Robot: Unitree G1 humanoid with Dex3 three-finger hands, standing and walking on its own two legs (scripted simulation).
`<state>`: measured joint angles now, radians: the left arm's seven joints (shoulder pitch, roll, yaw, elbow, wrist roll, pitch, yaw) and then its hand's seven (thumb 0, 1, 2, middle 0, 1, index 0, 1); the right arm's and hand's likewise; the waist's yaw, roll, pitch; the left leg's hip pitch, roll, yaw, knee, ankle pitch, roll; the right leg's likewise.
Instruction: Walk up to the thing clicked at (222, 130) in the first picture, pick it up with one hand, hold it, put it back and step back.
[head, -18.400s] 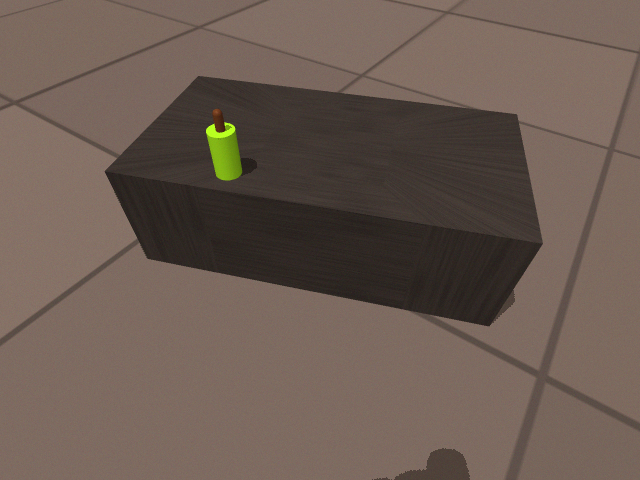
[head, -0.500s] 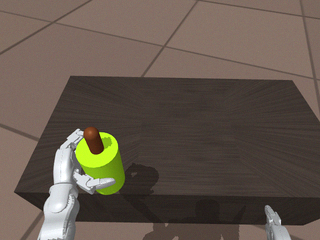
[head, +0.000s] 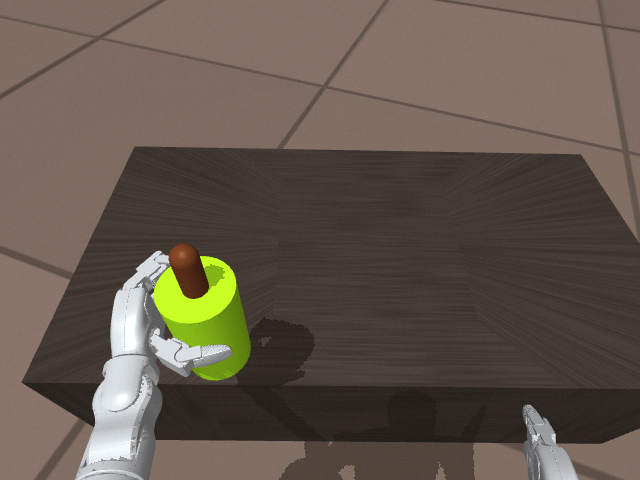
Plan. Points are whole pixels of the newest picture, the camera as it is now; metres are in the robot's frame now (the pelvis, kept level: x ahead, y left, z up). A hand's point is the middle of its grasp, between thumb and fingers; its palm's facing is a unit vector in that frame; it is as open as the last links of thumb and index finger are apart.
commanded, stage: crouch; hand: left
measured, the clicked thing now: (203, 308) +0.32 +0.15 +0.06
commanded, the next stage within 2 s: lower in 0.92 s
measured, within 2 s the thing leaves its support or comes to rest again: rests again in 2.00 s
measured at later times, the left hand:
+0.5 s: hand (213, 303) +0.40 +0.17 -0.04, palm faces +0.14 -0.99 +0.00, open 11.9 cm
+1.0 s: hand (219, 299) +0.43 +0.17 -0.09, palm faces +0.14 -0.99 -0.02, open 11.9 cm
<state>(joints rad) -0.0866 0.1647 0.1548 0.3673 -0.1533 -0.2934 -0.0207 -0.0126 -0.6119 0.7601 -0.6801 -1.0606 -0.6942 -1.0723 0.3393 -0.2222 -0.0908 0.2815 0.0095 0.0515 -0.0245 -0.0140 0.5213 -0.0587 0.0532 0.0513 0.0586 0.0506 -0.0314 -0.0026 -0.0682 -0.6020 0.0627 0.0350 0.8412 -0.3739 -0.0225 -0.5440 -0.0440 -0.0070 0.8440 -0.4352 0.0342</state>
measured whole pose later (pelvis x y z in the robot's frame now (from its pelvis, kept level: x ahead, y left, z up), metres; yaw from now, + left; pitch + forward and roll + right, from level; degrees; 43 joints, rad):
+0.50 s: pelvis -0.01 +0.00 -0.04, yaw -1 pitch +18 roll -2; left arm -0.43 0.25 0.28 0.88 -0.09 -0.58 0.00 -0.01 -0.61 0.76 -0.69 -1.05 -0.70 -1.06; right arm 0.39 -0.25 -0.08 0.04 -0.05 0.05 0.05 -0.01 0.50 -0.06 0.05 0.05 0.06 0.05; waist -0.14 -0.03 -0.11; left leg -0.97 0.08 0.01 1.11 -0.46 -0.02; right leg -0.89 -0.03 -0.01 1.09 -0.51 0.03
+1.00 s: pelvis -0.02 +0.00 -0.08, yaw -1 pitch +23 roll -3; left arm -0.56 0.33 0.35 1.01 -0.04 -0.61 0.02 -0.01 -0.61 0.76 -0.68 -1.05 -0.70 -1.06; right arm 0.41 -0.26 -0.06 -0.10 -0.07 0.07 0.07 -0.01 0.49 -0.07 0.06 0.05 0.06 0.05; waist -0.20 -0.02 -0.15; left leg -1.19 0.09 -0.03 1.28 -0.50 -0.02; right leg -1.10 -0.02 -0.03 1.25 -0.56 0.03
